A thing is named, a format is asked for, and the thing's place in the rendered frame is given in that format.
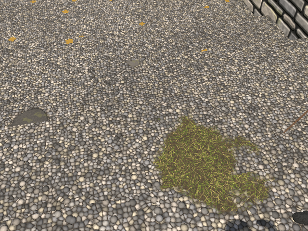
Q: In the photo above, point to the right robot hand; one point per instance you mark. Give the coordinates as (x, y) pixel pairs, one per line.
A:
(301, 217)

